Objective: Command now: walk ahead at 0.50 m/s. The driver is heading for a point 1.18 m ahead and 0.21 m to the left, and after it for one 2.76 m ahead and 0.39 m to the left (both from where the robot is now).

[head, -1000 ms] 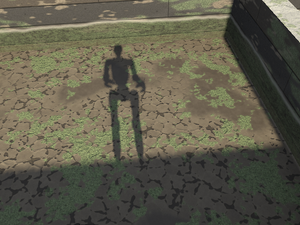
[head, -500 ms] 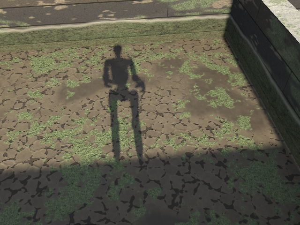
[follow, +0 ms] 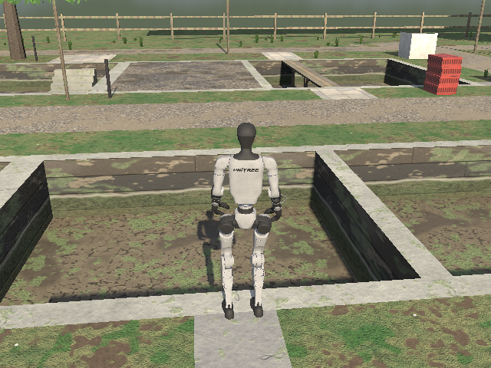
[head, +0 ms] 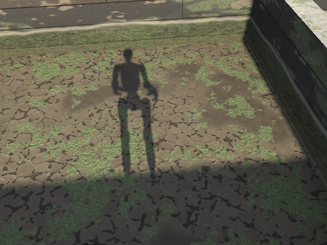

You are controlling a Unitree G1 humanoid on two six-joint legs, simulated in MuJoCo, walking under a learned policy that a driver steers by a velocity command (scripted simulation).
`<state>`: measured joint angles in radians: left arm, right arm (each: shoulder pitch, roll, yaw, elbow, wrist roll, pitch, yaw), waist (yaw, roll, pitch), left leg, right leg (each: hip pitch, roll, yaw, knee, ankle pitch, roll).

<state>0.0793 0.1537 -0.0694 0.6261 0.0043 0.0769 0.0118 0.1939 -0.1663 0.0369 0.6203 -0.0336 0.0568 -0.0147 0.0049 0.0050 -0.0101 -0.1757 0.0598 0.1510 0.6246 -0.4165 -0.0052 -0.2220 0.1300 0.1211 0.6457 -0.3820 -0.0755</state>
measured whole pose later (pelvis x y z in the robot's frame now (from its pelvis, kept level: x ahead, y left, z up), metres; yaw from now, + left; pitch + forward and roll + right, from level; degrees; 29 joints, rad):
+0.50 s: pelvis +0.00 +0.00 +0.00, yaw +0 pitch -2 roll +0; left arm 0.08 0.15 -0.07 0.63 0.00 0.08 0.01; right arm 0.19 -0.17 0.04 0.62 -0.03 0.06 -0.01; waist 0.00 0.00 -0.01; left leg -0.17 0.06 0.15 0.62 -0.42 -0.01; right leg -0.22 0.13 0.12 0.64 -0.38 -0.08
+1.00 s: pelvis +0.00 +0.00 +0.00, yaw +0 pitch -2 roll +0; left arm 0.08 0.15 -0.07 0.63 0.01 0.08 0.01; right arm 0.19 -0.17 0.04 0.62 -0.03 0.06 -0.02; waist 0.00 0.00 -0.01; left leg -0.17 0.06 0.14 0.62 -0.42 -0.01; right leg -0.22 0.13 0.11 0.64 -0.38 -0.08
